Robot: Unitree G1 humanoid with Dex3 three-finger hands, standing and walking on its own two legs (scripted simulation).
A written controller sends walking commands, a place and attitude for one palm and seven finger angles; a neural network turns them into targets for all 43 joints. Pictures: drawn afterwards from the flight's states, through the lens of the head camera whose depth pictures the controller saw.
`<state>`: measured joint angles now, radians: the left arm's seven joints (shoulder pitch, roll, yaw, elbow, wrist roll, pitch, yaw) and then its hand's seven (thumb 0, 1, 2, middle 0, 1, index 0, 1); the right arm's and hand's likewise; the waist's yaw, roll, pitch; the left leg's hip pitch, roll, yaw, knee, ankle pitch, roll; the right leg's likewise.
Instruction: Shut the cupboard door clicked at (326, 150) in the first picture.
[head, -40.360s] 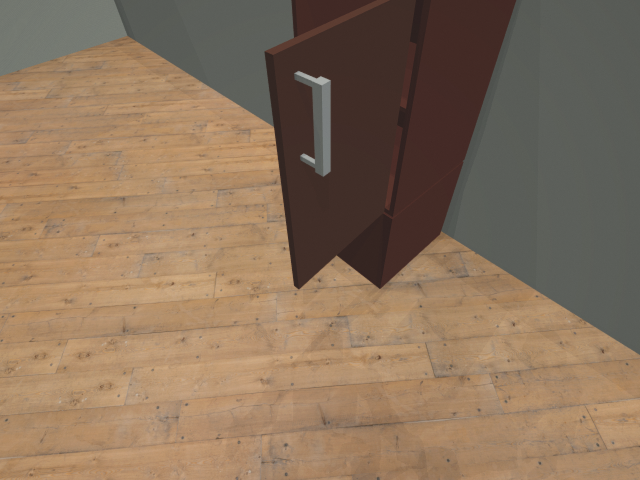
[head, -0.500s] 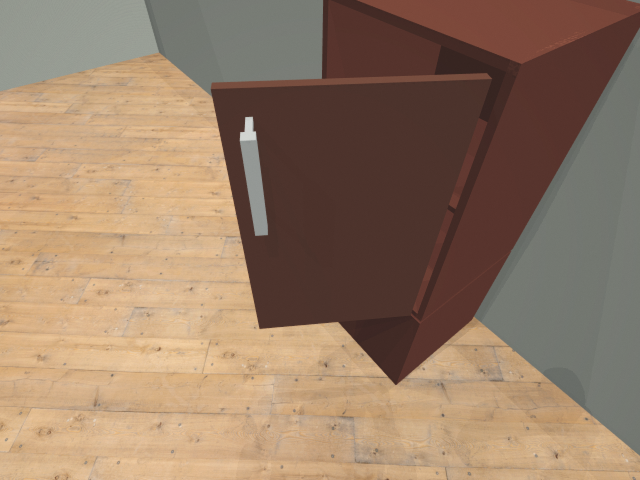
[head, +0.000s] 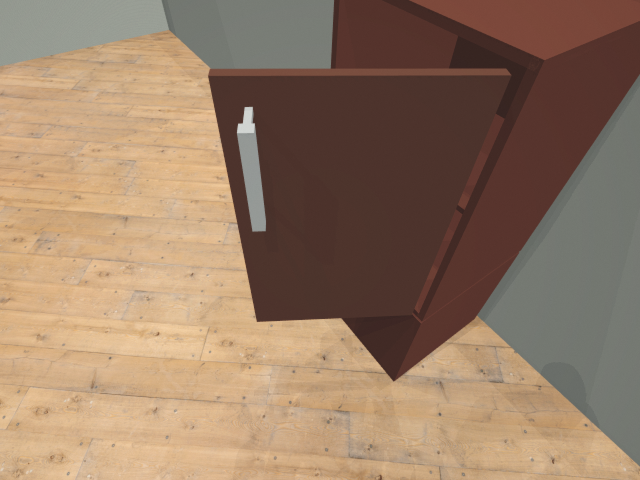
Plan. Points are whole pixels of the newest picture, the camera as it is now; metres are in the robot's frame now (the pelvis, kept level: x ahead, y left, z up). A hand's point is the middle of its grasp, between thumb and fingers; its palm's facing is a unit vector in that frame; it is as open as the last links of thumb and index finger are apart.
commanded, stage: shuffle to correct the standing spot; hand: left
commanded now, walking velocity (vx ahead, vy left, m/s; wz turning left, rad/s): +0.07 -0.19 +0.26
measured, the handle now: (254, 173) +0.47 +0.12 +0.13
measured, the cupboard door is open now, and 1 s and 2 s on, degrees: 58 58 58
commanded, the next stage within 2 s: come to a stop and stand still in 0.52 s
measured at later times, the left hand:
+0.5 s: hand out of the picture +0.06 +0.12 -0.17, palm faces +0.11 -0.98 -0.16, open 7.4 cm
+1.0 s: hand out of the picture +0.08 +0.04 -0.18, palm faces +0.17 -0.97 -0.18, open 7.3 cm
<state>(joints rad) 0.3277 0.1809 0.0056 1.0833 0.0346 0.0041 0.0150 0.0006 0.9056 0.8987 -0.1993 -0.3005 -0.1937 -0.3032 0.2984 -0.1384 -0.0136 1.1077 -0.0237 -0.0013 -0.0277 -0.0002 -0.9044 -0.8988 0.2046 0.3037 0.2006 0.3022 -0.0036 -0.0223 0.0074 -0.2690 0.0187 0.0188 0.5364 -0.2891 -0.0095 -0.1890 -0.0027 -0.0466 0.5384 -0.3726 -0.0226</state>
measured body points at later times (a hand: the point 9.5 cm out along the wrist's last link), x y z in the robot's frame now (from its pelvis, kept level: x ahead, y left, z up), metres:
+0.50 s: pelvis +0.05 -0.06 +0.01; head +0.08 -0.04 +0.46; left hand +0.05 +0.17 -0.16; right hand +0.09 -0.29 -0.14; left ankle +0.03 +0.08 -0.73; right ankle +0.09 -0.21 -0.69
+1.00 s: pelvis +0.07 -0.14 +0.00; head +0.09 -0.12 +0.45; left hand +0.07 +0.09 -0.16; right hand +0.17 -0.36 -0.14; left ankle +0.07 -0.06 -0.73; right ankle +0.10 -0.22 -0.73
